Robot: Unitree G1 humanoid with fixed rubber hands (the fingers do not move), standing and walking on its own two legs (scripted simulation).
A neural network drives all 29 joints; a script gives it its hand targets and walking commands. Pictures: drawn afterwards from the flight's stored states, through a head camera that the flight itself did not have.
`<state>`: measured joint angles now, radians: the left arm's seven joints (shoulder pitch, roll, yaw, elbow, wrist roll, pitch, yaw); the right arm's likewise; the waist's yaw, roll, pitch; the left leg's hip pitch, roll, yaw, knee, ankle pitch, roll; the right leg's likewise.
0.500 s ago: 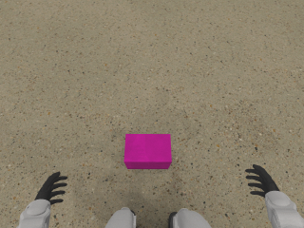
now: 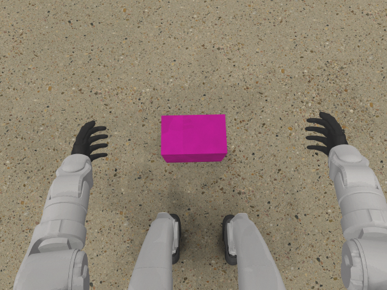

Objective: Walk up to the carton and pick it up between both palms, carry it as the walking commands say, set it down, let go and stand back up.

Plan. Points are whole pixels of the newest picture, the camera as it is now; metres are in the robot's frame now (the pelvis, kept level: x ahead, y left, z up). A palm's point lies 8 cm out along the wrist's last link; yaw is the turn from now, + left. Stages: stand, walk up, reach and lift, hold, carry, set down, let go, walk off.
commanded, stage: reach and lift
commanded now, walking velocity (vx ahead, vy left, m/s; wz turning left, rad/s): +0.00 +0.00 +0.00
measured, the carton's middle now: (193, 140) +0.52 +0.02 -0.60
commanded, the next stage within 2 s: none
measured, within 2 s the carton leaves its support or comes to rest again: neither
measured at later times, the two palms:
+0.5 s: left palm (109, 103) +0.49 +0.23 -0.14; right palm (297, 100) +0.50 -0.23 -0.14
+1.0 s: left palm (120, 109) +0.51 +0.22 -0.22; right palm (281, 103) +0.52 -0.22 -0.21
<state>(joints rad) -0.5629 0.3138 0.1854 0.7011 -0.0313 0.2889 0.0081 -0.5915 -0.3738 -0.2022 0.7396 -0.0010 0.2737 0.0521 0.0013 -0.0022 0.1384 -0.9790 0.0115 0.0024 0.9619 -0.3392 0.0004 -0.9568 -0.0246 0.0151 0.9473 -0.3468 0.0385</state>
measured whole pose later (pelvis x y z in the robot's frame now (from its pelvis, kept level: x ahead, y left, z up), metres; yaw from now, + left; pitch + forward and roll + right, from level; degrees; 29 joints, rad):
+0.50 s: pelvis -0.01 -0.01 -0.04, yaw +0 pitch +39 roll -1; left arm -1.14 0.37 0.28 0.94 -0.03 0.21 -0.03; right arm -1.10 -0.34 -0.29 0.89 0.04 0.20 -0.01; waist 0.00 0.00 0.06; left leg -1.44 0.01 -0.03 1.07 -0.31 -0.01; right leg -1.41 -0.02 -0.01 1.06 -0.33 0.02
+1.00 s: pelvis -0.02 -0.01 -0.10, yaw +0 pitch +49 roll -1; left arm -1.24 0.36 0.37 0.97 0.02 0.18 -0.04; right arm -1.24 -0.34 -0.38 0.93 -0.02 0.18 0.01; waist 0.00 0.00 -0.03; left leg -1.77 0.01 -0.01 1.30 -0.38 -0.01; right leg -1.75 -0.02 0.01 1.30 -0.40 0.03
